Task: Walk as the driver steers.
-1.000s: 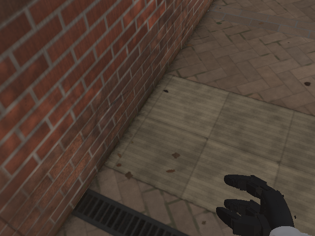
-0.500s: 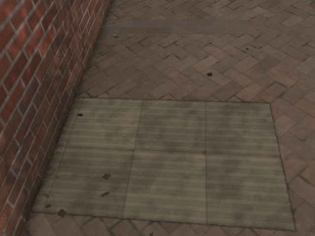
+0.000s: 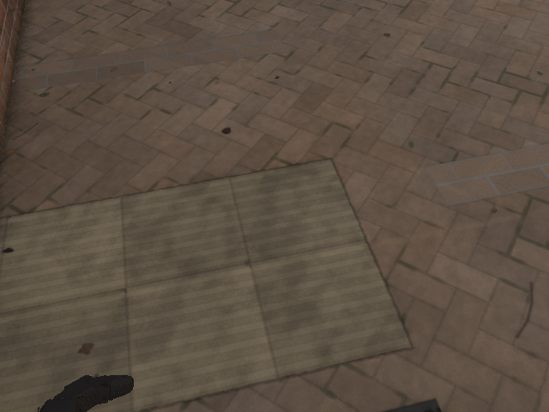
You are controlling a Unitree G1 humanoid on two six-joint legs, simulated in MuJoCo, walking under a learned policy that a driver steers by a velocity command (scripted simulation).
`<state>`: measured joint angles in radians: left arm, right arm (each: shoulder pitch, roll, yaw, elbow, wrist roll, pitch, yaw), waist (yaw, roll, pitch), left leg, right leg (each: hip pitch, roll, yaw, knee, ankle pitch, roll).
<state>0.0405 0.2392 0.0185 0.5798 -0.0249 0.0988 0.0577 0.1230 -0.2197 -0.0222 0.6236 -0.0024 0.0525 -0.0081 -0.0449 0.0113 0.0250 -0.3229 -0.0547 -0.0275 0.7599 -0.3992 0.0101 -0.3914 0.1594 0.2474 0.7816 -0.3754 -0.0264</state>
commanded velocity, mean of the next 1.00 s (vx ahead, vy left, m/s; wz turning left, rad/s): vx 0.06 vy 0.00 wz -0.06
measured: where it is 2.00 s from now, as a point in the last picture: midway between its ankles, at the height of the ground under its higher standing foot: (266, 403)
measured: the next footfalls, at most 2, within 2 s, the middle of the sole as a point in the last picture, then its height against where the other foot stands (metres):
left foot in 1.48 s outside the picture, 0.19 m lower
right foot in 1.92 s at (300, 344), level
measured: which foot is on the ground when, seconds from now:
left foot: down 0.00-0.98, up 1.00-1.00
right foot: down 0.00-1.00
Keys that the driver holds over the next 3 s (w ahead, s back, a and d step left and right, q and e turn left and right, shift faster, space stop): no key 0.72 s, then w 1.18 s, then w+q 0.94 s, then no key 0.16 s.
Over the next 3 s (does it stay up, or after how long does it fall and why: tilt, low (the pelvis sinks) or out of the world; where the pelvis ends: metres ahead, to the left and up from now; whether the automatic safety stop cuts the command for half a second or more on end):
stays up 1.13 0.20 -0.18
